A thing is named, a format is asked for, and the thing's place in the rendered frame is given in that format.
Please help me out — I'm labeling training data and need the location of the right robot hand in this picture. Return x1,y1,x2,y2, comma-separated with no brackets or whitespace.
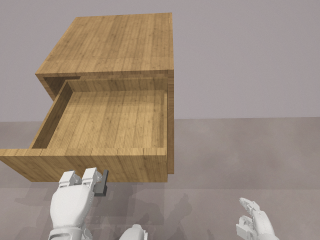
236,197,275,240

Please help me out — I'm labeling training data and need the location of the robot left thigh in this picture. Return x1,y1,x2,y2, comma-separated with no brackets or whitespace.
119,227,148,240

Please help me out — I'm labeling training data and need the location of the cabinet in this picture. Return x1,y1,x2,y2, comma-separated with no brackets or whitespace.
35,12,174,174

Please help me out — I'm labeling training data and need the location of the robot left forearm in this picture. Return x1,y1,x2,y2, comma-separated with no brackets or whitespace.
48,226,83,240

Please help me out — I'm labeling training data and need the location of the robot left shin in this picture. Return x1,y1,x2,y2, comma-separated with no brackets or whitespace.
132,224,142,229

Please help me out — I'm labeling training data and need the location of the handle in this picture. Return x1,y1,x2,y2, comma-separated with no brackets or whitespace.
69,169,109,197

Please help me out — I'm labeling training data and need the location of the drawer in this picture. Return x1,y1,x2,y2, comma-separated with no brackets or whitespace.
0,77,168,183

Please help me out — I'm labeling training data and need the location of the left robot hand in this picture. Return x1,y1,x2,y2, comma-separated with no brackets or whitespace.
50,167,103,240

